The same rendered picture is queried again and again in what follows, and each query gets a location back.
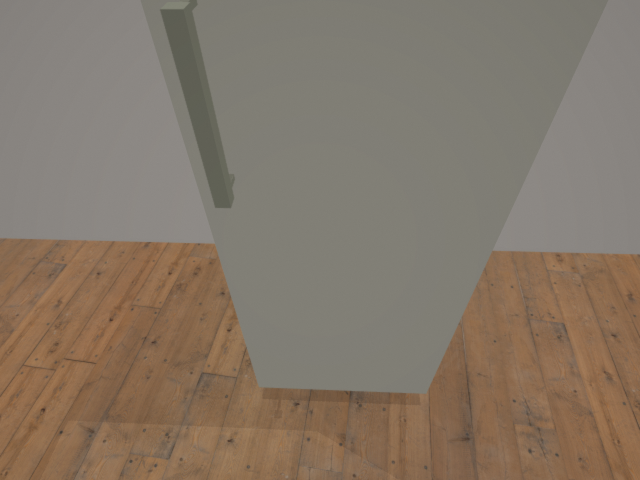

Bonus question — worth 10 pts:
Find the handle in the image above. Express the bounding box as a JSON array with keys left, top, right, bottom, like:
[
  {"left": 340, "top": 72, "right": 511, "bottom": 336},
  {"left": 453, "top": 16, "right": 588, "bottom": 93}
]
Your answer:
[{"left": 160, "top": 0, "right": 235, "bottom": 208}]

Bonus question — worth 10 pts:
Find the fridge door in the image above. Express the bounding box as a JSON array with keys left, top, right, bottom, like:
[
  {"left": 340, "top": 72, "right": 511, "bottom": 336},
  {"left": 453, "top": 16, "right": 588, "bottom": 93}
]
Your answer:
[{"left": 141, "top": 0, "right": 608, "bottom": 394}]

